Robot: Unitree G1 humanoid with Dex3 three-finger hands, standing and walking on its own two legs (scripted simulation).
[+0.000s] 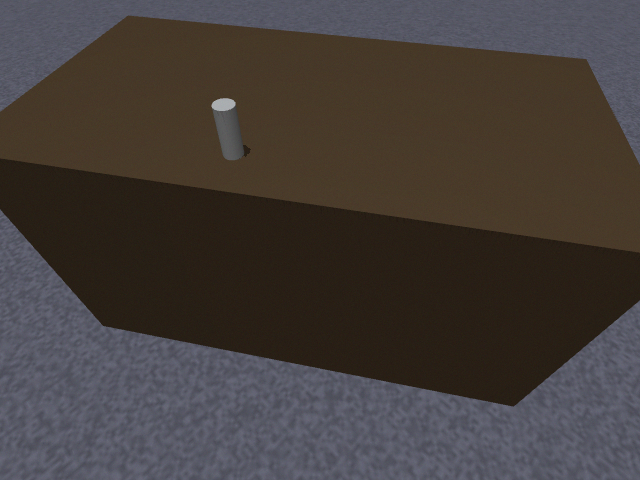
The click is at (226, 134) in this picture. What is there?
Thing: slim round
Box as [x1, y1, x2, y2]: [211, 98, 243, 159]
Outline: 218,99 214,101 211,105 223,156 227,159 237,159 243,155 243,148 235,103 233,100 228,98
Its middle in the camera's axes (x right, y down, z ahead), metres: -0.19 -0.21 +0.76
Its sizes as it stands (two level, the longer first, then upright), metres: 0.044 0.044 0.111
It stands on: a support 0.75 m high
